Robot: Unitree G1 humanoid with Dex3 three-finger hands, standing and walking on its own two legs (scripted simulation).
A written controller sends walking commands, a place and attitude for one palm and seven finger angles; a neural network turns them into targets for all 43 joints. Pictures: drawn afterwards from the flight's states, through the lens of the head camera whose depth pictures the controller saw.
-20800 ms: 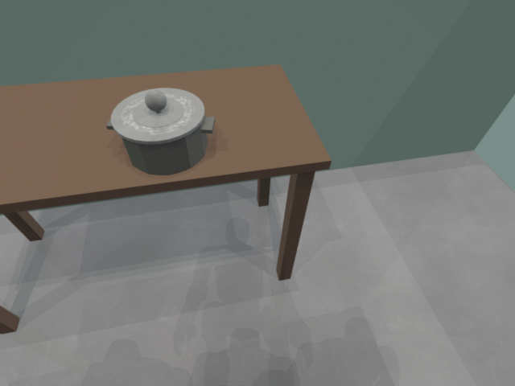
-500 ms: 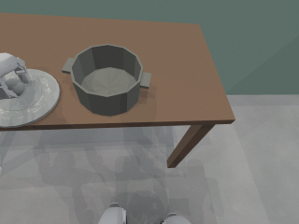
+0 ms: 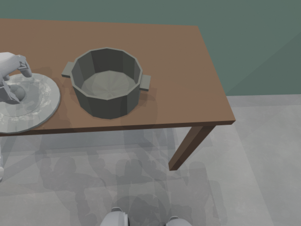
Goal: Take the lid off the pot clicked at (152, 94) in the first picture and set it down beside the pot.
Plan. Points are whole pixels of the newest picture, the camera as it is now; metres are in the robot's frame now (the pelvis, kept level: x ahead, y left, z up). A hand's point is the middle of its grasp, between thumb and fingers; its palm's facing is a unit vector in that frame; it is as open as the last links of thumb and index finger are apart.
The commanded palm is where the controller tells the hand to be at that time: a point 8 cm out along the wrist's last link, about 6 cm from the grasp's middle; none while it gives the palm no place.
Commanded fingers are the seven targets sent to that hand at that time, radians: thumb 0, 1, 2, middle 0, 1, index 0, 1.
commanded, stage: open the fingers wide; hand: left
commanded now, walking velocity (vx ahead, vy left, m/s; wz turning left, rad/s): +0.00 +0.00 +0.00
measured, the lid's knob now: (15, 93) +0.47 +0.35 +0.02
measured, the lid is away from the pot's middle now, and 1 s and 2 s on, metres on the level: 0.25 0.25 0.25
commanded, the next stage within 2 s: raise the empty hand in 0.22 s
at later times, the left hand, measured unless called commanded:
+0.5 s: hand (7, 84) +0.45 +0.33 +0.08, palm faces -0.40 -0.11 -0.91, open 11.1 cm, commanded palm +0.49 +0.33 +0.15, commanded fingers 0.00 -0.03 0.69 -0.37 -0.83 -0.37 -0.83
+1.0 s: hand out of the picture +0.46 +0.33 +0.14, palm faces -0.39 -0.13 -0.91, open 11.1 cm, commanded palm +0.49 +0.33 +0.20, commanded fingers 0.00 -0.03 0.69 -0.37 -0.83 -0.37 -0.83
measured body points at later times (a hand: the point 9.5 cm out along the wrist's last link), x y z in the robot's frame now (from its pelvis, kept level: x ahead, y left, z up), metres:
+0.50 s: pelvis +0.00 -0.01 +0.00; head +0.09 +0.03 +0.44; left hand +0.47 +0.34 +0.14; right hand +0.01 -0.29 -0.10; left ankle +0.06 +0.07 -0.70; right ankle -0.01 -0.18 -0.70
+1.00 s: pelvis +0.01 -0.02 +0.01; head +0.08 +0.01 +0.46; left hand +0.48 +0.34 +0.19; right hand +0.03 -0.30 -0.10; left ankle +0.06 +0.07 -0.70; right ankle +0.00 -0.18 -0.70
